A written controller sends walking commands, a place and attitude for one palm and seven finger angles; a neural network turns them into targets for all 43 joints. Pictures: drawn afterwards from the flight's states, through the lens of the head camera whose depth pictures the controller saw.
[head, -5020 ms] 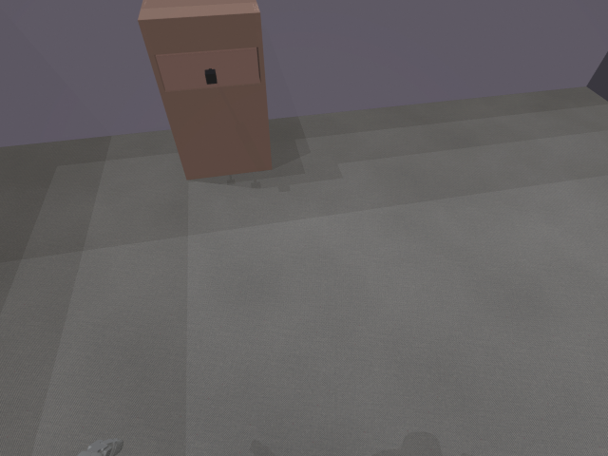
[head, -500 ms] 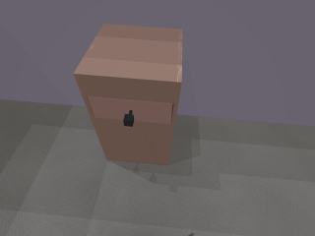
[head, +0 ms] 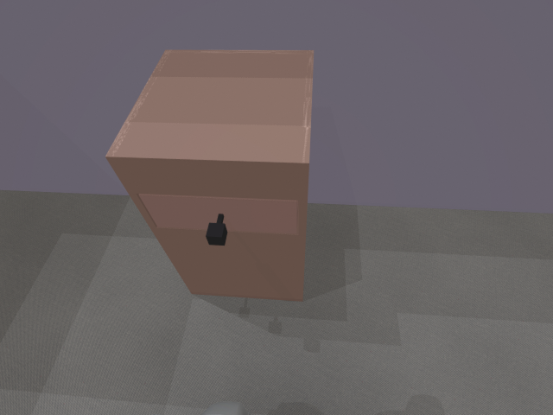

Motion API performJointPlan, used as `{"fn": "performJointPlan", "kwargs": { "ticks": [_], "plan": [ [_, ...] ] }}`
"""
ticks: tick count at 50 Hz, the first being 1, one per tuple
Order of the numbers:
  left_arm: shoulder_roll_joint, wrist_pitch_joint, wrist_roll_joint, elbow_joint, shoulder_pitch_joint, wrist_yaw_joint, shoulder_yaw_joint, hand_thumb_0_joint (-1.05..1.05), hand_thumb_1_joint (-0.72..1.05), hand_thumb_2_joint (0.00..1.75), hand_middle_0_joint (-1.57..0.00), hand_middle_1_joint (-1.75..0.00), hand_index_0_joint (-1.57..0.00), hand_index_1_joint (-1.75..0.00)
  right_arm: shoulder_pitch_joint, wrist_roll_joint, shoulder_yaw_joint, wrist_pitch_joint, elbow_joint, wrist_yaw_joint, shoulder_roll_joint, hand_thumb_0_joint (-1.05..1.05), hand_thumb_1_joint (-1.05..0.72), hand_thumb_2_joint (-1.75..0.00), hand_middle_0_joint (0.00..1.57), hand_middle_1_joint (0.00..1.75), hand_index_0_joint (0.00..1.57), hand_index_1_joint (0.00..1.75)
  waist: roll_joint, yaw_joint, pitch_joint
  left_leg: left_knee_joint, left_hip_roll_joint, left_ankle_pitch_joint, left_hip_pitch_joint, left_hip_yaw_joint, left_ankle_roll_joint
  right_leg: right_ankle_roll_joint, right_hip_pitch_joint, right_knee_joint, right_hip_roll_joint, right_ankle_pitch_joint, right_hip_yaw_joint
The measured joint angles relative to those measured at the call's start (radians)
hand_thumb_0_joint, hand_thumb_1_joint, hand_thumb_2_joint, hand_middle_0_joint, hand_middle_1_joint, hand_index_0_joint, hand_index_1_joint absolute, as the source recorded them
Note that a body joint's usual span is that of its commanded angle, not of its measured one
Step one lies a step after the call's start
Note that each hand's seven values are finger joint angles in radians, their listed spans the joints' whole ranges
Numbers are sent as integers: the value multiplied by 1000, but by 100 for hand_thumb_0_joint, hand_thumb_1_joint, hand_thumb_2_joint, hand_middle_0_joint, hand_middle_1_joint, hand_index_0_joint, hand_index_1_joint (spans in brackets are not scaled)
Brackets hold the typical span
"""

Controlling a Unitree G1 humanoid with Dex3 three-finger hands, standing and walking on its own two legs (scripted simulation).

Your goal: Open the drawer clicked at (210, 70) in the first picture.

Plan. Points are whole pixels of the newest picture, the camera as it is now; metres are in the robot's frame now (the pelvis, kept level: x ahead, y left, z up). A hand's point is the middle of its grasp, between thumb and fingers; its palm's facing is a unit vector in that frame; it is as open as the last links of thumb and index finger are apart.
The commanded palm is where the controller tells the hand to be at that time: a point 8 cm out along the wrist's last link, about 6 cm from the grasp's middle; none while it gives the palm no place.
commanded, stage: come to a stop and stand still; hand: left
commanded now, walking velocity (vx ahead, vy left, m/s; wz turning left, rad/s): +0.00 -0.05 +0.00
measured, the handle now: (218, 227) +0.54 +0.20 -0.22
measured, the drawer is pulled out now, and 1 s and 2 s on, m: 0.00 0.00 0.00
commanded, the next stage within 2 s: look again from close up in 1.00 s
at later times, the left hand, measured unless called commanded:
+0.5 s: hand out of the picture -0.01 +0.21 -0.17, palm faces +0.01 -0.97 -0.22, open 7.4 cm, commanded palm none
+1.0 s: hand out of the picture -0.03 +0.17 -0.17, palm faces +0.02 -0.98 -0.18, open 7.4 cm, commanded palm none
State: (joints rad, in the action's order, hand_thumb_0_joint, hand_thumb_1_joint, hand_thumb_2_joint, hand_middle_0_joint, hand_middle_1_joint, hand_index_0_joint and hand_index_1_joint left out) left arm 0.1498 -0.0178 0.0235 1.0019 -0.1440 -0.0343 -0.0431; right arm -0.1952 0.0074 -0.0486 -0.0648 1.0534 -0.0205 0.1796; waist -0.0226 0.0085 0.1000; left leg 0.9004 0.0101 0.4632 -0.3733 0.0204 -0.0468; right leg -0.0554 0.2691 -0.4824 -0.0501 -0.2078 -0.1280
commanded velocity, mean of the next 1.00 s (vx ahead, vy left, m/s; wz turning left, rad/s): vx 0.00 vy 0.00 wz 0.00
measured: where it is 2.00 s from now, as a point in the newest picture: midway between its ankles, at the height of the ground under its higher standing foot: outside the picture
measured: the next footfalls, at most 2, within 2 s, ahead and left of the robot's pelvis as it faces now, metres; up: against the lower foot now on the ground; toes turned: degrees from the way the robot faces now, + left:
left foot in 0.14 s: +0.02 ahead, +0.15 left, +0.00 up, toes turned +1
right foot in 0.40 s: -0.01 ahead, -0.08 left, +0.00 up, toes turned -3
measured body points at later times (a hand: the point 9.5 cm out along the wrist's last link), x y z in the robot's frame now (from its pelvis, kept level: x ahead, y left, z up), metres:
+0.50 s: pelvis -0.01 +0.04 +0.00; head +0.00 +0.02 +0.45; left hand -0.01 +0.27 -0.15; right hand +0.03 -0.19 -0.16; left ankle -0.02 +0.15 -0.74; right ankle -0.05 -0.08 -0.74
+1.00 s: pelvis -0.02 +0.01 +0.00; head -0.01 +0.00 +0.45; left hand -0.03 +0.23 -0.16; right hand -0.07 -0.19 -0.17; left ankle -0.02 +0.15 -0.74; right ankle -0.05 -0.08 -0.74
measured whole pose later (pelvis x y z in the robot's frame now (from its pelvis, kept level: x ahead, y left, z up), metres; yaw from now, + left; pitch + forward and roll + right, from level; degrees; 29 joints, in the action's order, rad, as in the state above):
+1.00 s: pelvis -0.02 +0.01 +0.00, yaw -1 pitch -1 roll +1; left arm 0.12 0.00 0.00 1.14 -0.29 -0.03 0.00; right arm -0.32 0.01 0.01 -0.01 1.18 -0.03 0.13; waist -0.01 -0.01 0.04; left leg 0.39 0.05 0.20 -0.16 0.06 -0.03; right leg -0.04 0.13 -0.41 0.02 -0.26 -0.05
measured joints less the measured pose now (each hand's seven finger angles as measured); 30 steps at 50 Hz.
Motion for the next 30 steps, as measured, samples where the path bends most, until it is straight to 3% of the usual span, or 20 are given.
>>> {"fn": "performJointPlan", "kwargs": {
  "ticks": [3, 6, 8, 11, 14, 16, 19, 21, 24, 30],
  "plan": [
    [15, -10, 4, -1, -4, 0, -7, -1, 92, 89, -20, -30, -20, -30, 21, 0, -2, 6, -23, 1, 9, 0, -91, -90, 20, 30, 20, 30, 12, 6, 3, -88, 5, -21, 27, 4, 3, 12, 11, -2, -6, 6, 1],
    [34, -18, 1, 6, -17, 2, -13, 0, 91, 89, -20, -30, -20, -30, 24, 2, 4, 23, -39, 1, 14, 0, -91, -90, 20, 30, 20, 30, 23, 7, -9, -289, 16, -139, 110, 19, 10, 31, 32, -37, -7, -4, 0],
    [46, -28, -6, 12, -25, 4, -15, 0, 91, 89, -20, -30, -20, -30, 16, 9, 8, 37, -43, 1, 13, 0, -91, -90, 20, 30, 20, 30, 30, 7, -20, -362, 17, -172, 139, 16, 37, 46, 56, -86, -8, -34, 1],
    [66, -41, -8, 26, -34, 7, -16, 0, 91, 89, -20, -30, -20, -30, 7, 17, 27, 38, -36, -4, -10, 0, -91, -90, 20, 30, 20, 30, 68, 20, -31, -389, -4, -174, 153, 31, 58, 56, 82, -201, 1, -185, 69],
    [65, -39, -9, 44, -52, 12, -10, 0, 91, 89, -20, -30, -20, -30, 6, 16, 40, 38, -23, -11, -23, 0, -91, -90, 20, 30, 20, 30, 66, 26, -45, -451, -12, -209, 174, 36, 67, 61, 82, -302, 14, -221, 105],
    [58, -32, -10, 57, -69, 14, -2, 0, 91, 89, -20, -30, -20, -30, 11, 14, 39, 41, -15, -16, -23, 0, -92, -90, 20, 30, 20, 30, 61, 28, -51, -482, -18, -227, 186, 45, 70, 70, 49, -279, 10, -225, 109],
    [47, -22, -13, 78, -90, 13, 12, 0, 91, 89, -20, -30, -19, -30, 17, 8, 40, 53, -6, -13, -21, 0, -92, -90, 20, 30, 20, 30, 57, 24, -56, -492, -27, -233, 191, 60, 68, 79, -38, -115, 1, -149, 105],
    [38, -9, -13, 98, -99, 9, 20, 0, 91, 89, -20, -30, -19, -30, 21, 0, 40, 59, 5, -11, -21, 0, -92, -90, 20, 30, 20, 30, 51, 22, -56, -470, -29, -220, 184, 70, 61, 61, -90, -11, 0, -103, 111],
    [9, 3, -14, 122, -110, 8, 34, 0, 91, 89, -20, -30, -20, -30, 23, -3, 33, 60, 23, -14, -5, 0, -93, -90, 20, 30, 20, 30, 7, 3, -57, -482, -8, -228, 200, 63, 52, 52, -113, 19, 22, -93, 102],
    [-8, 9, -16, 133, -116, 3, 44, 0, 91, 89, -20, -30, -20, -30, -13, 0, 45, 57, 66, -9, -2, 0, -93, -90, 20, 30, 20, 30, 9, -4, -71, -512, 7, -249, 223, 57, 41, 42, -137, 49, 39, -71, 96]
  ]
}}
